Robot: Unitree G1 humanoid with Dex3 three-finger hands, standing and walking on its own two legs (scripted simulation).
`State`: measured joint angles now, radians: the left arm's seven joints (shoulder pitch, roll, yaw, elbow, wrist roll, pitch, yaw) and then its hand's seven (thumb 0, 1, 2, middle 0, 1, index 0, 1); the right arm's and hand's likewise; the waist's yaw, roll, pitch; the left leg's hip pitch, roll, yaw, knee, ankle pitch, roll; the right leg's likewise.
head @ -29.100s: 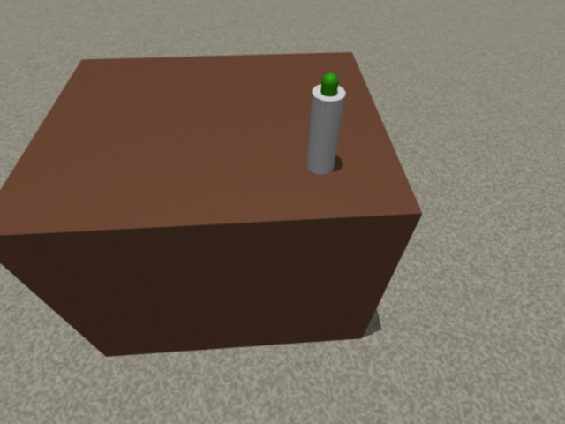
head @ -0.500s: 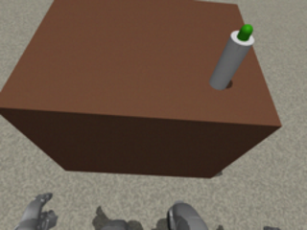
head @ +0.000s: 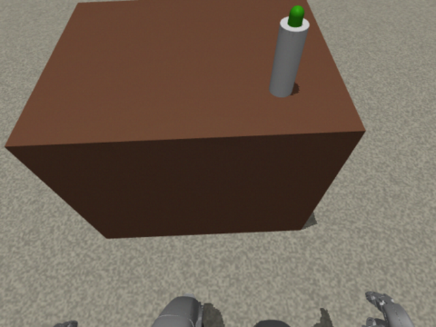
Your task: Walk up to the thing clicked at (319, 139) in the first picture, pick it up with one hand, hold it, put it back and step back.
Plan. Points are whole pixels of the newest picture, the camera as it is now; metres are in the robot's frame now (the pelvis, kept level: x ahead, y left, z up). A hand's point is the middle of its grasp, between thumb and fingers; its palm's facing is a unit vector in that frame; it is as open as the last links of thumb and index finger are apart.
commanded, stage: step back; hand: right
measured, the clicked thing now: (288, 53) +0.71 -0.16 +0.06
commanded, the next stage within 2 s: none
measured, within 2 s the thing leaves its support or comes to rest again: neither
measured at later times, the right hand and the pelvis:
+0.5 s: hand out of the picture -0.02 -0.27 -0.13, palm faces -0.12 +0.89 -0.44, open 7.4 cm; pelvis -0.14 -0.01 +0.01, yaw +4 degrees
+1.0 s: hand out of the picture -0.19 -0.30 -0.16, palm faces -0.19 +0.90 -0.40, open 7.4 cm; pelvis -0.31 -0.04 -0.01, yaw +8 degrees
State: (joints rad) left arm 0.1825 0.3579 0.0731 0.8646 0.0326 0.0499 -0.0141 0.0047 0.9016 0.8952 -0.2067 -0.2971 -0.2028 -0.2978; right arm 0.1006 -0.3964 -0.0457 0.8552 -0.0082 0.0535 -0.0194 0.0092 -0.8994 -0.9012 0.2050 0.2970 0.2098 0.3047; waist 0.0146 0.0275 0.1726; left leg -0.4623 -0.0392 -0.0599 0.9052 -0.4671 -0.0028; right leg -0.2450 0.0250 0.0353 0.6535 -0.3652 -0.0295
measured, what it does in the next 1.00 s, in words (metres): walks backwards: left foot, then right foot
